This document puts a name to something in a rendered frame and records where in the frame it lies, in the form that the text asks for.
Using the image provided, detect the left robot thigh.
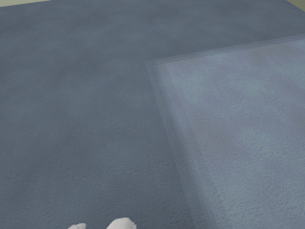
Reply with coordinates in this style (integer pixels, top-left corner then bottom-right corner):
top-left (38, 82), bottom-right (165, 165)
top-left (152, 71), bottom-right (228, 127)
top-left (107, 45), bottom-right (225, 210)
top-left (107, 218), bottom-right (136, 229)

